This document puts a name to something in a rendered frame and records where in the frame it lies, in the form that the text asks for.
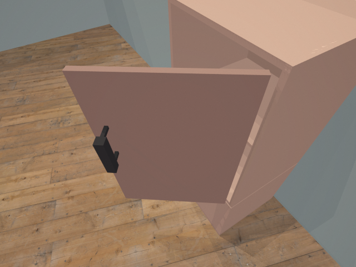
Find cupboard door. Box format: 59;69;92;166
62;66;271;204

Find handle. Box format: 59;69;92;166
93;126;119;173

